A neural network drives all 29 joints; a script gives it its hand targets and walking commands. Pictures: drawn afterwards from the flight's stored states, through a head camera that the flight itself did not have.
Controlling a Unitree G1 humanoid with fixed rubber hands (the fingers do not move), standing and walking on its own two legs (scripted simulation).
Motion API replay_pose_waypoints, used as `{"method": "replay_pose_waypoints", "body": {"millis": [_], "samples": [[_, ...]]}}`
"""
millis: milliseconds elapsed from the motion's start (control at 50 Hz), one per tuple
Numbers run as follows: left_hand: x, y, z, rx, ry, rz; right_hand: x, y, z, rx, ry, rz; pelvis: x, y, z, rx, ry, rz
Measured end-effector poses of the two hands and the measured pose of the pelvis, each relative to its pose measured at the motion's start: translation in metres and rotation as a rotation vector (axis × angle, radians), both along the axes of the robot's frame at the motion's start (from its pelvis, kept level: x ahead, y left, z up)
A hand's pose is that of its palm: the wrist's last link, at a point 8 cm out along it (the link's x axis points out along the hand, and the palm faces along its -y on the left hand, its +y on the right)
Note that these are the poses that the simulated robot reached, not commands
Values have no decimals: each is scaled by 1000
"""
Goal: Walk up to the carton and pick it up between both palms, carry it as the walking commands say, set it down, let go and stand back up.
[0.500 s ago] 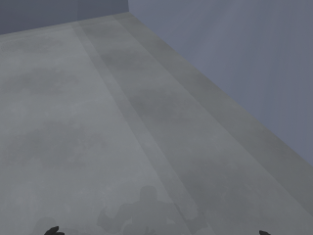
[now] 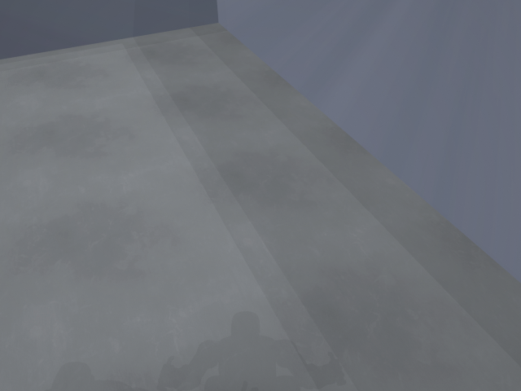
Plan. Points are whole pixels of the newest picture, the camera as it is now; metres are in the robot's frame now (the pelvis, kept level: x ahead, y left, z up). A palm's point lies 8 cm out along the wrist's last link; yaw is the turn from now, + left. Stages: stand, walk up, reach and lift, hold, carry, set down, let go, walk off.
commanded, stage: stand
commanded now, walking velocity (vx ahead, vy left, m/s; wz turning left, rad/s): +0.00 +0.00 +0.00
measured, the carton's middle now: out of the picture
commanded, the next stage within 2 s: walk up in 0.46 s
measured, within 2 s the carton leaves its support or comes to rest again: neither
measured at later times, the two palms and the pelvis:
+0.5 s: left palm out of the picture +0.10 +0.30 -0.11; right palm out of the picture +0.10 -0.30 -0.11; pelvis +0.01 +0.00 +0.00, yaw +0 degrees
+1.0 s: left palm out of the picture -0.02 +0.24 -0.13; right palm out of the picture +0.13 -0.29 -0.13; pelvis -0.02 -0.03 +0.00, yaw +13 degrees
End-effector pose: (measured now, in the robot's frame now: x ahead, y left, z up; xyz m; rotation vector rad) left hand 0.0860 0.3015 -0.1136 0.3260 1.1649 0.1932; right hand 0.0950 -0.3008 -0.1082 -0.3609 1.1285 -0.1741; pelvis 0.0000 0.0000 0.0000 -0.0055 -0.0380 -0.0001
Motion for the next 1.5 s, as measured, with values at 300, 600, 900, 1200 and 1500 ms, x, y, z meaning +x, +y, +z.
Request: {"method": "replay_pose_waypoints", "body": {"millis": [300, 600, 900, 1200, 1500], "samples": [[4, 4, 3, 15, 7, 1, -6, 0, -3, 5, 34, -18, 3, 0, 2, 0, 0, -1], [10, 1, 3, 8, 9, 5, 4, -3, -1, 0, 25, -18, 10, -1, 2, 3, 2, -5], [-45, -34, -9, 13, 12, 151, 7, -12, -26, 34, 149, 55, -11, -31, -9, 14, 51, 148], [-200, -40, -41, -110, 135, 455, 86, 93, -17, 75, -8, 371, -46, -1, -19, 1, 23, 362], [-216, -21, -16, -67, -14, 493, 21, 105, -6, 73, 53, 428, -87, -11, -1, -56, 7, 479]]}}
